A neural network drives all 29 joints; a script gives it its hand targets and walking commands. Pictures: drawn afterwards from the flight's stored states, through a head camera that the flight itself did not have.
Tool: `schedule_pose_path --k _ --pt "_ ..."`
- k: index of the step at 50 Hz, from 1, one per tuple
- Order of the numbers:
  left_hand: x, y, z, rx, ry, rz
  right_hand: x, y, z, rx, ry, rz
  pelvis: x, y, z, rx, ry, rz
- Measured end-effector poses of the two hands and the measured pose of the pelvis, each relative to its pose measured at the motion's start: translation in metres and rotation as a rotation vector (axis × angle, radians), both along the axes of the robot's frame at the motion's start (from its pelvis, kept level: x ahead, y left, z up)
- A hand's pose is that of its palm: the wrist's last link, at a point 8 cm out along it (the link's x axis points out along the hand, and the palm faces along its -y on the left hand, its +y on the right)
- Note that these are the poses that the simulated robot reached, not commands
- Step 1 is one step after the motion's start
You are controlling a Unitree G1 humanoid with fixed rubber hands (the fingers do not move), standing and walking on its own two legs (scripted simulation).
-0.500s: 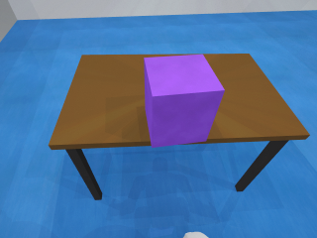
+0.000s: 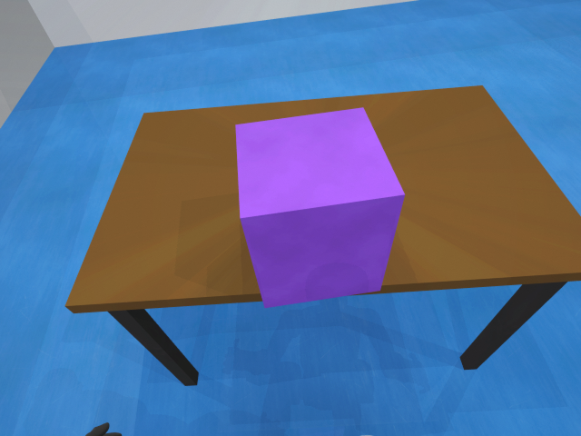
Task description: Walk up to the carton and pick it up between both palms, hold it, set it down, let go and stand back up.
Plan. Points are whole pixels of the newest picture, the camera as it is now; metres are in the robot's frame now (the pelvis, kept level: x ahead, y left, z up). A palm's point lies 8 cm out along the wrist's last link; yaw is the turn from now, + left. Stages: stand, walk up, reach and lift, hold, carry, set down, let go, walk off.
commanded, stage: walk up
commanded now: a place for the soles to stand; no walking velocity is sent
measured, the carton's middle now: (311, 212) +0.46 -0.02 +0.01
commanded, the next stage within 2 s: reach and lift in 1.68 s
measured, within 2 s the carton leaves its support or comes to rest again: neither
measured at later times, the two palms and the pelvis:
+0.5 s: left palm out of the picture +0.08 +0.32 -0.10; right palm out of the picture +0.09 -0.30 -0.09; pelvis -0.01 +0.01 +0.00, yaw +0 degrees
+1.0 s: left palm out of the picture +0.09 +0.30 -0.09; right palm out of the picture +0.11 -0.31 -0.09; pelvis +0.00 +0.00 +0.00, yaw +0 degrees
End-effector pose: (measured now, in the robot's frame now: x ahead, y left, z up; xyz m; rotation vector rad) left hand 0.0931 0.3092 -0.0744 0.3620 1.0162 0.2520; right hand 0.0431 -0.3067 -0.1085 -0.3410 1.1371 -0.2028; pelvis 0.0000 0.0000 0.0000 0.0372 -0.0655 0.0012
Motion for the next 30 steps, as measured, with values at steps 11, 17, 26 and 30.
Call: schedule_pose_path --k 11,17,26,30 --pt "-0.014 0.024 -0.022 -0.055 0.053 0.033 0.009 0.021 0.015 -0.072 -0.014 0.015 -0.003 0.027 -0.002 -0.038 0.0 0.013" --pt "-0.017 0.026 -0.025 -0.079 0.072 0.025 0.02 0.024 0.028 -0.091 -0.054 0.021 -0.006 0.032 0.003 -0.058 0.009 0.005" --pt "-0.016 0.007 -0.023 -0.059 0.062 0.013 0.048 0.008 0.022 -0.044 -0.116 0.031 -0.005 0.011 -0.001 -0.04 0.004 -0.002" --pt "-0.012 0.002 -0.017 -0.044 0.052 0.002 0.052 0.005 0.019 -0.023 -0.118 0.034 -0.003 0.006 0.001 -0.029 0.013 0.001"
